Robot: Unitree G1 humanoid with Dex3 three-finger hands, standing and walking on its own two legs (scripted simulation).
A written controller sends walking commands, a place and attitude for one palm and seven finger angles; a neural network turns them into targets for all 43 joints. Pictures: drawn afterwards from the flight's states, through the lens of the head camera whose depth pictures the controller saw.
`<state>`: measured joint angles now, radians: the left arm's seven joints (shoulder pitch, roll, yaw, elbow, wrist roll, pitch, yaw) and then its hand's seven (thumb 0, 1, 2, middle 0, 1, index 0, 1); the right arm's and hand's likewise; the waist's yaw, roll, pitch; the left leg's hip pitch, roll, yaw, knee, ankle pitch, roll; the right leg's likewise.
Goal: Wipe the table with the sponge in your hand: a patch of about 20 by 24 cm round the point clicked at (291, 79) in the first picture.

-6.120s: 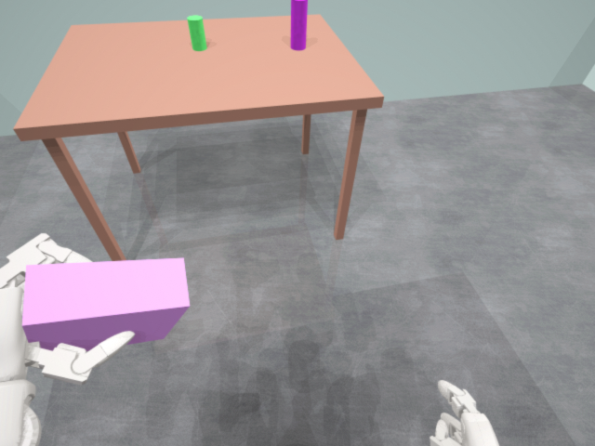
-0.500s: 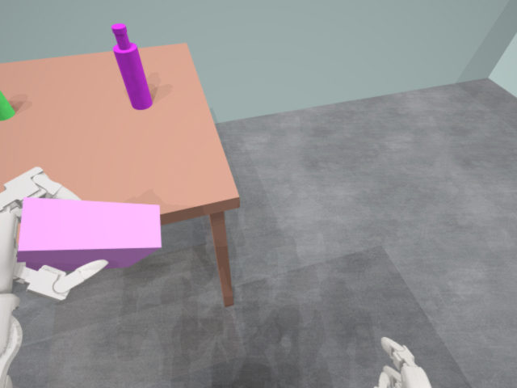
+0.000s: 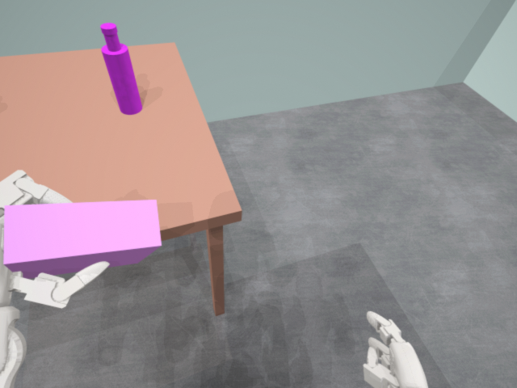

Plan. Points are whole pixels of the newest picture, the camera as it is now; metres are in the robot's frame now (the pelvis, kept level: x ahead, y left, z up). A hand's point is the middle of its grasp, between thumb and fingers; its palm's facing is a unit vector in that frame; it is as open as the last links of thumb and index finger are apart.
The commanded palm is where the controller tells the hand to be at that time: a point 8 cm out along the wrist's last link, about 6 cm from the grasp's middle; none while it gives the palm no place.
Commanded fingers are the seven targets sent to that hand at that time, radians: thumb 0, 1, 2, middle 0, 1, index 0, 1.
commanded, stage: shuffle to correct the standing spot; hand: left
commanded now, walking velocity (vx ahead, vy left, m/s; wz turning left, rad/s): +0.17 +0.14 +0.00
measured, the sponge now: (108, 238) +0.25 +0.21 +0.15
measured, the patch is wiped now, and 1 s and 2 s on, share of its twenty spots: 0.00 0.00 0.00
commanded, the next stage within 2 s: come to a stop and stand still in 1.14 s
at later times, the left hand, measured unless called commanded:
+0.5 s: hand (48, 217) +0.26 +0.28 +0.16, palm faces +0.41 -0.83 -0.37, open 9.5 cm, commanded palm +0.20 +0.31 +0.18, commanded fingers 0.00 0.10 1.30 -1.20 -1.60 -1.20 -1.60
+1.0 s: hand (34, 192) +0.28 +0.30 +0.17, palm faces +0.42 -0.83 -0.37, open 9.5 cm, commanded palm +0.23 +0.35 +0.18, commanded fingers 0.00 0.10 1.30 -1.20 -1.60 -1.20 -1.60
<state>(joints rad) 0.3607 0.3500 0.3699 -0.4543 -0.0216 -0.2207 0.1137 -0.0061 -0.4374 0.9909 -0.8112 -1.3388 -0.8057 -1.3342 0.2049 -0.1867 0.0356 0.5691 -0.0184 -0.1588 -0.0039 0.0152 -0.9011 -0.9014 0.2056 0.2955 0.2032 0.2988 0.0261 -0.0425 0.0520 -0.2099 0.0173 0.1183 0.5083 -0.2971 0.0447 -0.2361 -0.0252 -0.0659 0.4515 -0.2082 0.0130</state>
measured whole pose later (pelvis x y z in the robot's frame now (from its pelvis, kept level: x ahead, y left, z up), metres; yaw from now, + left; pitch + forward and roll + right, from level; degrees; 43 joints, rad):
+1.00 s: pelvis +0.07 +0.06 -0.01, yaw +1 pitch -3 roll +1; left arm 0.40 0.36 0.34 -0.48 -0.01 -0.22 0.12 -0.01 -0.43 0.99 -0.81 -1.34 -0.80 -1.34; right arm 0.23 -0.25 -0.03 0.57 -0.01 -0.11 -0.04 0.01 -0.90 -0.90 0.20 0.30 0.20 0.30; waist 0.02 -0.03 0.04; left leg -0.29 0.06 0.04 0.57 -0.24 0.00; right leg -0.31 -0.06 -0.08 0.67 -0.31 -0.01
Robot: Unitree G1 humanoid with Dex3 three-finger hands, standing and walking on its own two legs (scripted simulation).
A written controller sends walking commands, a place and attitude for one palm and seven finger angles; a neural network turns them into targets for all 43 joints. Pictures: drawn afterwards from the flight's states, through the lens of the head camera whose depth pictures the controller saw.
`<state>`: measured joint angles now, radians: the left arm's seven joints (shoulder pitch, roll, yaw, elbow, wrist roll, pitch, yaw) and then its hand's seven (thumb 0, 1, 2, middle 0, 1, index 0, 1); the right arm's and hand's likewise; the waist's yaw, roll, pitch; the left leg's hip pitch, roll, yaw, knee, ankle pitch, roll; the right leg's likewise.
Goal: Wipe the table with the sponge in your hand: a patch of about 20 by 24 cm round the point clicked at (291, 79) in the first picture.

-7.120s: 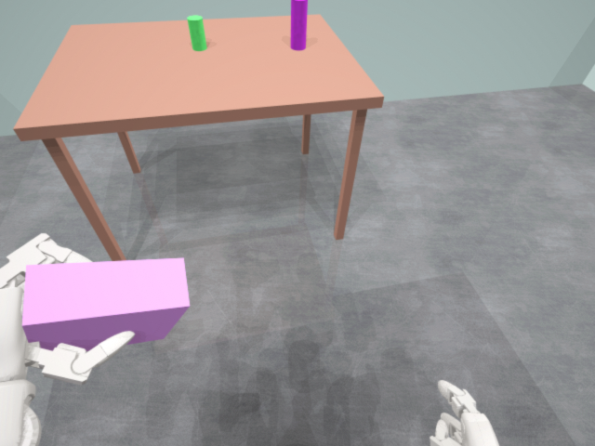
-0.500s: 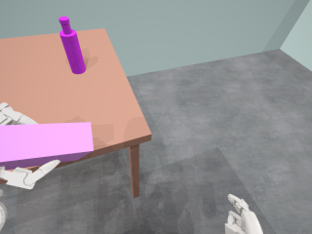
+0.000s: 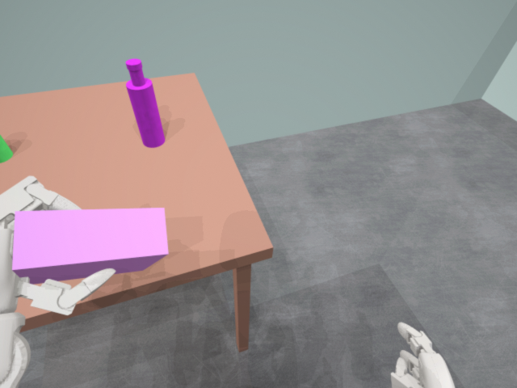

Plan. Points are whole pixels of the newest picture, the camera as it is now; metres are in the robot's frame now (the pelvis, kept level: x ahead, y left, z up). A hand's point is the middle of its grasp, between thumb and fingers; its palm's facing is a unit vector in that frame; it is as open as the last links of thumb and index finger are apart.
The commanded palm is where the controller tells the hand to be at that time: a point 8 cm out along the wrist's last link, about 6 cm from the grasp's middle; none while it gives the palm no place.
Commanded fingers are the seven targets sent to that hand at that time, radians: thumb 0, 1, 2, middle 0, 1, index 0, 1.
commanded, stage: shuffle to correct the standing spot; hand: left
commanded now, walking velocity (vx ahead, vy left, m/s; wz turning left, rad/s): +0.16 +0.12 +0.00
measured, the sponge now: (114, 245) +0.23 +0.19 +0.17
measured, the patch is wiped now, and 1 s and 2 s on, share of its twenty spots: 0.00 0.00 0.00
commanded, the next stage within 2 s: come to a stop and stand still in 0.14 s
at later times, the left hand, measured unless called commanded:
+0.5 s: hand (50, 193) +0.29 +0.29 +0.18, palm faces +0.40 -0.82 -0.40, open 9.5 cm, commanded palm +0.22 +0.33 +0.19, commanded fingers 0.00 0.10 1.30 -1.20 -1.60 -1.20 -1.60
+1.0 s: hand (52, 192) +0.30 +0.30 +0.18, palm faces +0.37 -0.86 -0.36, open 9.5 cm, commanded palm +0.24 +0.34 +0.19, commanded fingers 0.00 0.10 1.30 -1.20 -1.60 -1.20 -1.60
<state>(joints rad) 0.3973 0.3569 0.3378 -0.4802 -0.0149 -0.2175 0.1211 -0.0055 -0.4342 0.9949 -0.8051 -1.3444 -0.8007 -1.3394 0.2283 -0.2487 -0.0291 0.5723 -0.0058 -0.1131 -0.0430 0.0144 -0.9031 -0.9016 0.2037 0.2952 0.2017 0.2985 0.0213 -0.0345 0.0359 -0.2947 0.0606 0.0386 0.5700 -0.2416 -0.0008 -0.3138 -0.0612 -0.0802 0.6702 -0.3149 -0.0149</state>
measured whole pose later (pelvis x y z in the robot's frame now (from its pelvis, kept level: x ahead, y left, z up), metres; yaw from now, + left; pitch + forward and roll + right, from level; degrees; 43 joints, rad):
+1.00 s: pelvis +0.08 +0.06 +0.02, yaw -1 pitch +0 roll -1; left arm 0.47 0.36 0.30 -0.48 -0.04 -0.11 0.15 -0.01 -0.43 1.00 -0.80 -1.35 -0.80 -1.34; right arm 0.19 -0.21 0.00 0.58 0.00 -0.09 -0.07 0.01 -0.90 -0.90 0.20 0.30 0.20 0.30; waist 0.01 -0.01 0.00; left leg -0.21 0.04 0.04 0.40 -0.19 0.00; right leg -0.16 0.04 -0.01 0.34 -0.18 -0.02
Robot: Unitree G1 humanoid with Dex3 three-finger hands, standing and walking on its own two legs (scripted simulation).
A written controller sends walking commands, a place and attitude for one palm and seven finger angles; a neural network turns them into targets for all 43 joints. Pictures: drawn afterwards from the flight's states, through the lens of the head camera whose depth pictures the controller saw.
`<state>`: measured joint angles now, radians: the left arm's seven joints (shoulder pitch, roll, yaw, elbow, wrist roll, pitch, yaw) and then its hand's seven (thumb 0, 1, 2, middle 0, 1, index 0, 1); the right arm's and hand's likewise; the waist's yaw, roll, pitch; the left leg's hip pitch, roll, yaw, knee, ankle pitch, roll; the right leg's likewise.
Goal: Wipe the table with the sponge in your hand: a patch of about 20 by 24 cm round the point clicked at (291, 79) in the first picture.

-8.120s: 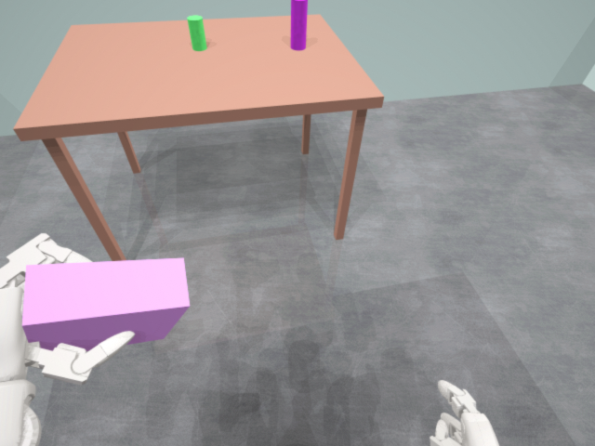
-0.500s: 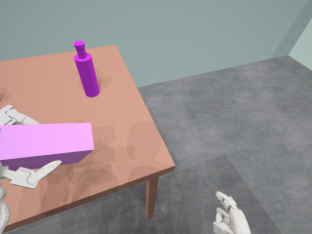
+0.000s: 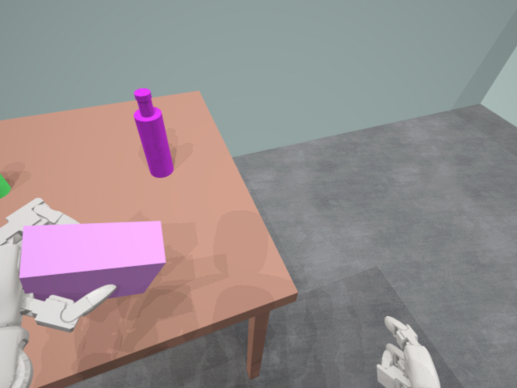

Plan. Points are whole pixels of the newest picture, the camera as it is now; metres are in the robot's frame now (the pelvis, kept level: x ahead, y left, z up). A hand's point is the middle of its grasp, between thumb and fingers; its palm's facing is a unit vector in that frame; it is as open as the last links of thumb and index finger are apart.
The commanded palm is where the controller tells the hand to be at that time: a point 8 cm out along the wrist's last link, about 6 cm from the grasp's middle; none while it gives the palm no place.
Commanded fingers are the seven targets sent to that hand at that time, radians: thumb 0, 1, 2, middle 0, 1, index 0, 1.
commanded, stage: come to a stop and stand still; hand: left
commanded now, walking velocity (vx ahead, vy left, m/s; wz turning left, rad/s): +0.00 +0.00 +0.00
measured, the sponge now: (115, 264) +0.23 +0.20 +0.13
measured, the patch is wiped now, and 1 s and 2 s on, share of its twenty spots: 0.00 0.00 0.00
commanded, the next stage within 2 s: look again from close up in 0.66 s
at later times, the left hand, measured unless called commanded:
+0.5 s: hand (23, 254) +0.22 +0.29 +0.16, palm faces +0.40 -0.83 -0.38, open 9.5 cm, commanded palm +0.16 +0.32 +0.17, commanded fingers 0.00 0.10 1.30 -1.20 -1.60 -1.20 -1.60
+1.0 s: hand (33, 261) +0.22 +0.28 +0.15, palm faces +0.39 -0.85 -0.35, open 9.5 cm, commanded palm +0.16 +0.31 +0.17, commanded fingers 0.00 0.10 1.30 -1.20 -1.60 -1.20 -1.60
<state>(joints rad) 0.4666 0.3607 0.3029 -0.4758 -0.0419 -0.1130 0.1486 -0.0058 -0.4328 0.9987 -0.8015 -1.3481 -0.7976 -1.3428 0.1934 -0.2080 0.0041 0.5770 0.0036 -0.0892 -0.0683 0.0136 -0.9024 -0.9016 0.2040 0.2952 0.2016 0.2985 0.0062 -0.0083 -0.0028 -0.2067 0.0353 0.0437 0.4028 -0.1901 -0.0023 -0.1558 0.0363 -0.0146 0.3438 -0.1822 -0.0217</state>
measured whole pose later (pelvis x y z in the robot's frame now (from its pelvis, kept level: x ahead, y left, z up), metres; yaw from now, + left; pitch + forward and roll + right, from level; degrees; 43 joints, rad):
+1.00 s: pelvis +0.00 +0.03 +0.00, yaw +0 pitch -1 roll -1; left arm 0.42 0.36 0.34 -0.48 -0.04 -0.18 0.12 -0.01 -0.43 1.00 -0.79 -1.37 -0.78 -1.36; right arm 0.20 -0.19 0.02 0.58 0.01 -0.12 -0.04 0.01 -0.90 -0.90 0.21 0.30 0.20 0.30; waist 0.03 -0.03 0.05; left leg -0.22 -0.01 0.05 0.44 -0.21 0.04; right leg -0.15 -0.01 -0.01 0.37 -0.20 0.02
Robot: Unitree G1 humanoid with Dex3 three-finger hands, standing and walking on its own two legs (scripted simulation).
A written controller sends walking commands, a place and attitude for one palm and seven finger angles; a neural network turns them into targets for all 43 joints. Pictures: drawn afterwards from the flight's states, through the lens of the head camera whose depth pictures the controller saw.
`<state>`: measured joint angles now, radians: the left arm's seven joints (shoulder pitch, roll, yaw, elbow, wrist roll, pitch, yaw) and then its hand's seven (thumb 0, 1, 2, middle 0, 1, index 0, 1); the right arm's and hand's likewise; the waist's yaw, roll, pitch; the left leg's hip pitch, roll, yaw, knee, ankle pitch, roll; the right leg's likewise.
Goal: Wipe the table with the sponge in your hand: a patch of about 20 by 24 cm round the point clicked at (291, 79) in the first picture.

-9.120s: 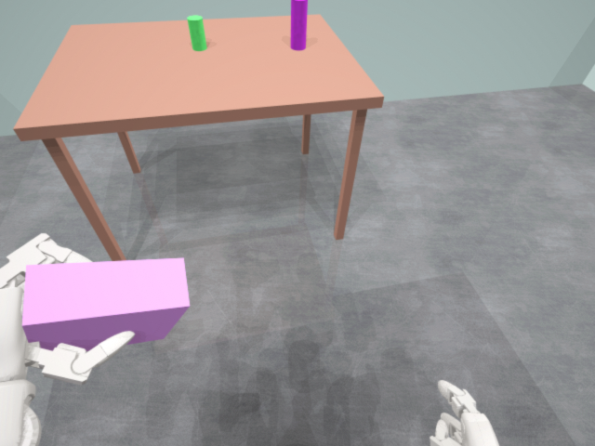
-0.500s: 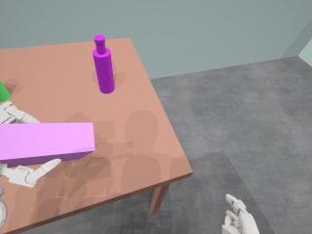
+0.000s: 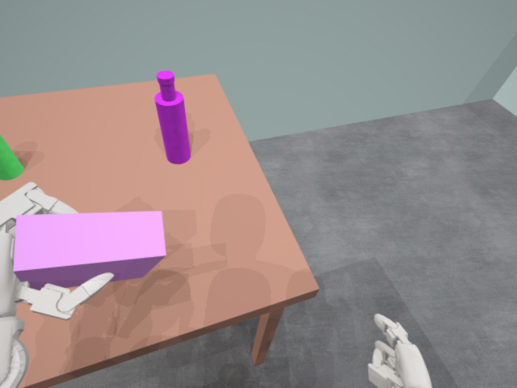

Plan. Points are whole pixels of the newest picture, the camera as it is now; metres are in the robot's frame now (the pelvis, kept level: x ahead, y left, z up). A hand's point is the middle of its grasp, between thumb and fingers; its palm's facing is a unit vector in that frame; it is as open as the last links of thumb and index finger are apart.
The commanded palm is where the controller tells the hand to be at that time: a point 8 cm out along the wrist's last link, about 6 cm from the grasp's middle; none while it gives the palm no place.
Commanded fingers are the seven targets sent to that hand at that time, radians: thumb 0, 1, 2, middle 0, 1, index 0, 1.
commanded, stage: look again from close up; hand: left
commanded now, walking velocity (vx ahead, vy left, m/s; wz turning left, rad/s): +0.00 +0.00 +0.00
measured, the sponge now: (114, 251) +0.24 +0.20 +0.13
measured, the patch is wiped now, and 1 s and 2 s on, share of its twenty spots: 0.00 0.00 0.00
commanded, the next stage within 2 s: shuffle to correct the standing spot in 0.08 s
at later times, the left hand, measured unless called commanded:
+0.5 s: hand (85, 258) +0.21 +0.22 +0.15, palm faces +0.36 -0.86 -0.36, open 9.5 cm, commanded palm +0.15 +0.25 +0.17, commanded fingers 0.00 0.10 1.30 -1.20 -1.60 -1.20 -1.60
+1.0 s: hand (140, 261) +0.22 +0.16 +0.15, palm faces +0.29 -0.87 -0.40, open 9.5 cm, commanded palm +0.16 +0.21 +0.17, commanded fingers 0.00 0.10 1.30 -1.20 -1.60 -1.20 -1.60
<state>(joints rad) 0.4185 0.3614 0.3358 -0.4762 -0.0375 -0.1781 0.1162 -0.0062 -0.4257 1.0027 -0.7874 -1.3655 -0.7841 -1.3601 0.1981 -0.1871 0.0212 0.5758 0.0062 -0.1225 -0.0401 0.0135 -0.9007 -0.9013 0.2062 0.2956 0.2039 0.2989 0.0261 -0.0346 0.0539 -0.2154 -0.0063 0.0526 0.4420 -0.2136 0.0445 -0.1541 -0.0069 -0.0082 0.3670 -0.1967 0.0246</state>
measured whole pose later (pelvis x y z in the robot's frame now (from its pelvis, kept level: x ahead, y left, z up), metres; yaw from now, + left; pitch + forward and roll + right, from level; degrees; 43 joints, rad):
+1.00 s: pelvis -0.01 -0.07 -0.01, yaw -1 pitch +1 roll -1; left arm 0.48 0.39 0.36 -0.51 -0.08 -0.14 0.09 -0.01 -0.43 1.01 -0.79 -1.37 -0.78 -1.36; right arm 0.22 -0.22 -0.03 0.56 0.01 -0.09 -0.04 0.01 -0.90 -0.90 0.20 0.30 0.20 0.30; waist -0.02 0.00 0.04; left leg -0.29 0.10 0.02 0.50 -0.23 -0.04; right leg -0.23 0.09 -0.03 0.44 -0.22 -0.07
